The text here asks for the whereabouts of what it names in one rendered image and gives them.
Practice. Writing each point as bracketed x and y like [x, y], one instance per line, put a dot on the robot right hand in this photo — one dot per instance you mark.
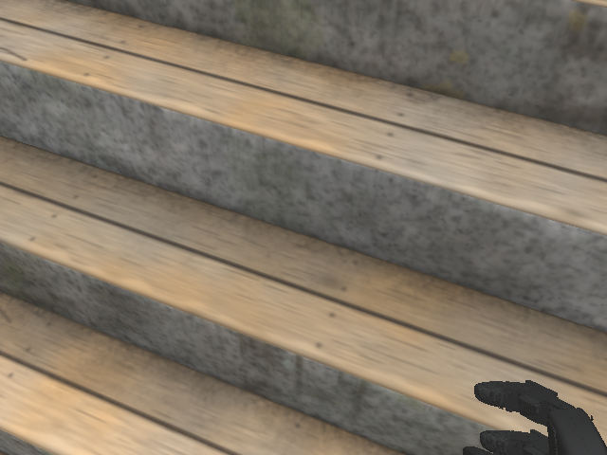
[570, 430]

